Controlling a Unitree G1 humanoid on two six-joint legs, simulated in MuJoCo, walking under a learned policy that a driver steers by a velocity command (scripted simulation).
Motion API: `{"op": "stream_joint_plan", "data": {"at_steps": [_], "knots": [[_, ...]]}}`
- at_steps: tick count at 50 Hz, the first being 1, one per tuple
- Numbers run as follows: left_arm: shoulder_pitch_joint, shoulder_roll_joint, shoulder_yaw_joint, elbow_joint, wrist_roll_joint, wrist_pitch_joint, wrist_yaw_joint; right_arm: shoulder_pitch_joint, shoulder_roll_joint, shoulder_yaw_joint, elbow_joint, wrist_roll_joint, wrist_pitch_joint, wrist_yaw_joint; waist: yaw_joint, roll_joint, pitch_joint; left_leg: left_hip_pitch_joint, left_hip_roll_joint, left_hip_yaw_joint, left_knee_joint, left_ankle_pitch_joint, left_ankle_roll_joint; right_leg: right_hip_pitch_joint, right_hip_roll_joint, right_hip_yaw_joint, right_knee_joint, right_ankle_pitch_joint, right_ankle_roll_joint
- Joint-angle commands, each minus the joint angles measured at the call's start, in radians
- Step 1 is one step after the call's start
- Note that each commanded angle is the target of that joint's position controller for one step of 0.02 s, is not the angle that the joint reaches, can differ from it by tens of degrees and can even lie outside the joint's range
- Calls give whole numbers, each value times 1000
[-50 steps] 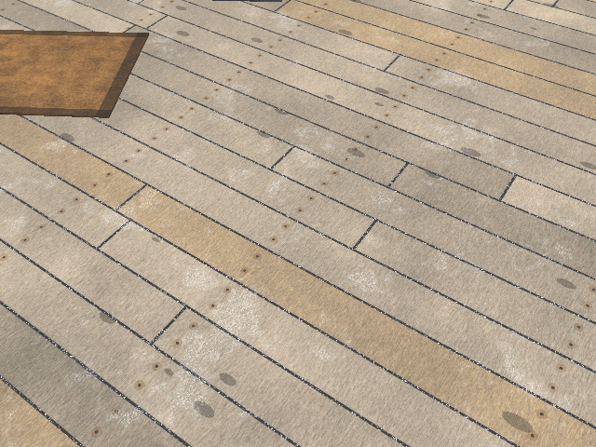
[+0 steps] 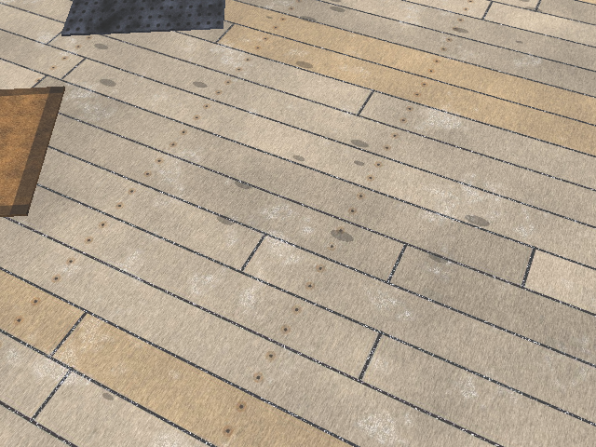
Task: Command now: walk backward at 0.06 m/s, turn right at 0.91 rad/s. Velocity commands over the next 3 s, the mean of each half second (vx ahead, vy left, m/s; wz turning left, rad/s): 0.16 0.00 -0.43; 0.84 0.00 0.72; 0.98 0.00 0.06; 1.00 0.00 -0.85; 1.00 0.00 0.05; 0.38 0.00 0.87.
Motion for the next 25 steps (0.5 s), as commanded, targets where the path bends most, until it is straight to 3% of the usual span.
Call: {"op": "stream_joint_plan", "data": {"at_steps": [1,2,3,4,5,6,7,9,11,13,15,16,17,18,19,20,21,22,23,24,25], "knots": [[-89,130,42,-95,0,-21,-15,307,-130,-43,21,-4,-33,-28,-113,-297,-162,335,-90,126,-354,-21,55,-3,-124,224,-283,-620,151],[-70,98,38,-95,-17,-32,-14,335,-179,-59,27,5,-45,-48,-127,-139,-172,418,44,19,-556,-65,79,-50,-48,127,-111,-662,194],[17,30,37,-85,-36,-25,-5,109,-299,-85,-48,5,-51,-48,-40,353,-195,302,451,-472,-630,-263,218,-150,111,-125,452,-729,179],[-37,197,66,-60,16,-27,3,-86,-194,-58,-93,-22,-45,-35,-10,212,-59,53,502,-361,-663,-71,254,-254,-47,-183,711,-598,180],[1,202,75,-50,26,-22,-5,-136,-129,-36,-116,-16,-48,-33,39,126,-99,-42,437,-234,-620,57,221,-129,-55,-190,882,-538,151],[49,176,60,-50,37,-14,-18,-146,-99,-27,-108,-24,-52,-26,73,92,-114,-92,368,-119,-558,181,182,-62,-73,-180,998,-483,124],[83,141,44,-52,45,-3,-35,-149,-102,-25,-110,-29,-61,-22,87,89,-127,-80,300,-35,-500,245,152,-44,-71,-173,1091,-419,99],[61,102,13,-56,20,4,-49,-80,-112,-27,-120,-27,-65,-11,21,100,-90,5,255,27,-453,274,161,-129,-75,-220,1034,-400,95],[-41,90,-3,-81,12,-1,-45,81,-149,-39,-74,-18,-67,-1,-78,144,-55,205,276,-2,-413,383,188,-222,-93,-216,809,-460,110],[-80,67,-16,-96,11,-2,-38,171,-196,-59,-41,-15,-66,8,-121,190,-80,321,315,-14,-357,520,198,-187,-99,-221,629,-571,114],[-92,64,-30,-101,10,-3,-42,210,-229,-74,-28,-26,-60,30,-147,256,-125,281,314,-18,-427,39,182,-41,-105,-294,439,-653,85],[-94,79,-30,-96,11,-5,-42,204,-233,-77,-21,-30,-56,40,-145,291,-102,210,314,-30,-461,-123,171,39,-96,-331,356,-669,69],[-76,73,-36,-79,10,-11,-36,214,-216,-73,-6,-31,-50,48,-131,287,-70,121,304,-39,-470,-195,164,144,-90,-348,248,-641,44],[-13,54,-41,-46,12,-25,-28,205,-201,-69,6,-17,-46,49,-74,226,-34,5,270,-19,-440,-239,149,292,-87,-373,85,-506,9],[105,57,-40,11,11,-43,-14,178,-173,-65,4,-11,-49,43,-2,128,8,-157,221,10,-358,-255,123,471,-92,-376,-28,-421,-14],[247,110,-29,54,19,-67,-5,129,-99,-50,-27,-10,-61,46,69,-72,-8,-388,126,82,-100,-231,76,693,-290,-134,-122,-559,-41],[309,240,-3,40,26,-82,4,36,-15,-27,-104,10,-83,51,114,-252,-26,-629,27,138,159,-197,47,734,-585,255,-184,-871,-110],[302,232,2,59,45,-96,19,-107,-106,-45,-155,7,-91,50,136,-113,76,-685,102,-3,248,-48,64,561,-639,291,-208,-914,-179],[195,162,-21,46,44,-114,22,-90,-117,-57,-139,22,-99,66,59,-91,117,-676,110,-39,294,61,64,523,-572,192,-205,-834,-142],[109,120,-31,26,35,-130,21,-11,-128,-64,-94,20,-104,82,3,-103,80,-632,120,-27,313,129,47,511,-518,76,-210,-709,-99],[67,97,-37,11,28,-141,26,47,-142,-73,-57,8,-99,93,-24,-126,29,-574,121,11,350,166,29,497,-480,-20,-220,-616,-75]]}}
